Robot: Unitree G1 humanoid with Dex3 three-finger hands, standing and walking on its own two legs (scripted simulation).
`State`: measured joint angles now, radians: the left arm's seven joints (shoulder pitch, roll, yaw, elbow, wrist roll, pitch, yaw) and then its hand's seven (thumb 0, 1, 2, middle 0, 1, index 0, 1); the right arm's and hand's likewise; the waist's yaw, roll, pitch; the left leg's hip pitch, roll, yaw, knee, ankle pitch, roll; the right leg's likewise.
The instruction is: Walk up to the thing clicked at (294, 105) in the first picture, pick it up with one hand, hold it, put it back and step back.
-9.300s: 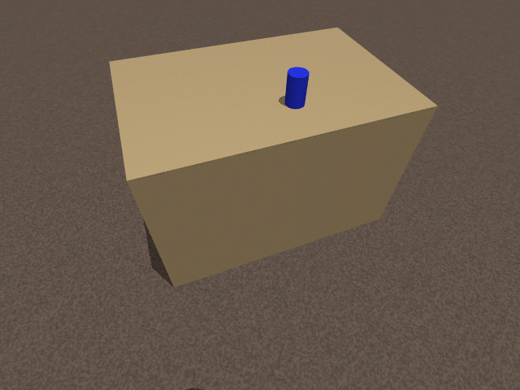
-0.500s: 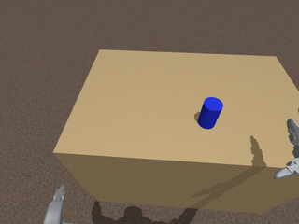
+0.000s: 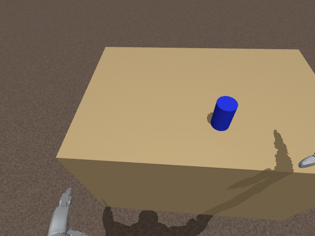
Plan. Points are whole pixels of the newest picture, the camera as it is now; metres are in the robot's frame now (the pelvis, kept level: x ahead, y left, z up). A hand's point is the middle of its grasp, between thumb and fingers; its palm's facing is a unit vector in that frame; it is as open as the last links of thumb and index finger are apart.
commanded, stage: go down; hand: right
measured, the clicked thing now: (223, 114) +0.52 -0.18 -0.05
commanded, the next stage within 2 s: approach in 1.86 s
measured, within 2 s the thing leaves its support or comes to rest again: neither
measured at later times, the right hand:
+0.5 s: hand out of the picture +0.39 -0.35 +0.09, palm faces +0.16 +0.99 +0.01, open 17.5 cm
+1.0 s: hand out of the picture +0.42 -0.37 +0.09, palm faces +0.17 +0.99 +0.01, open 17.5 cm
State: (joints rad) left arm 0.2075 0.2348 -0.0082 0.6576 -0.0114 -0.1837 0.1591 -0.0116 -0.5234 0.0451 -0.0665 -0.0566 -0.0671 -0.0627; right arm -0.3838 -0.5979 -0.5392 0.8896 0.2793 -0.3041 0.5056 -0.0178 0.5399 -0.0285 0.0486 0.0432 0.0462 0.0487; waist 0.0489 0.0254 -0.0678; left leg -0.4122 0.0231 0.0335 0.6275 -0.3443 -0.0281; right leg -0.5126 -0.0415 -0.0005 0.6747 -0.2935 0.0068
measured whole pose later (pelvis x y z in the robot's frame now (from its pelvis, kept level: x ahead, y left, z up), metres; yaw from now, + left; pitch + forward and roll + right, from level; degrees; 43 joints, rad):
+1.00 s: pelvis +0.00 -0.01 -0.03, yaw +1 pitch +15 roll +3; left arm 0.27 0.26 -0.06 0.45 0.00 -0.14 0.11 -0.01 -0.54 0.07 -0.06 -0.05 -0.06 -0.06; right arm -0.66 -0.83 -0.62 1.14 0.19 -0.26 0.53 -0.02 0.55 -0.04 0.05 0.04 0.05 0.05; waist 0.13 0.03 -0.12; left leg -0.67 0.00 0.03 0.81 -0.41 -0.04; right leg -0.78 -0.06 0.01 0.89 -0.38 0.00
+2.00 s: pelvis +0.00 +0.00 -0.03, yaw +1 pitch +17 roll +3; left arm 0.27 0.28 -0.06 0.42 0.00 -0.11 0.09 -0.01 -0.55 0.07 -0.06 -0.04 -0.05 -0.06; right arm -0.70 -0.88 -0.65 1.18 0.17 -0.24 0.55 -0.02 0.56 -0.04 0.05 0.05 0.05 0.05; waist 0.15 0.03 -0.14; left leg -0.70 0.00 0.04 0.84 -0.43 -0.03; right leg -0.82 -0.07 0.03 0.92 -0.40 0.01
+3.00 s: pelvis -0.02 -0.01 -0.08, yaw +4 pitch +23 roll +4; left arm 0.39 0.25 0.05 0.00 0.07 -0.02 -0.03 -0.01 -0.52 0.04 -0.07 -0.05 -0.07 -0.06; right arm -0.77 -0.49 -0.49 1.08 0.03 -0.42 0.11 -0.02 0.49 -0.03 0.05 0.04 0.04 0.04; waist 0.22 0.01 -0.15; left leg -1.01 -0.02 0.02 1.12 -0.51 -0.03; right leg -1.11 -0.09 0.02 1.19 -0.48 0.00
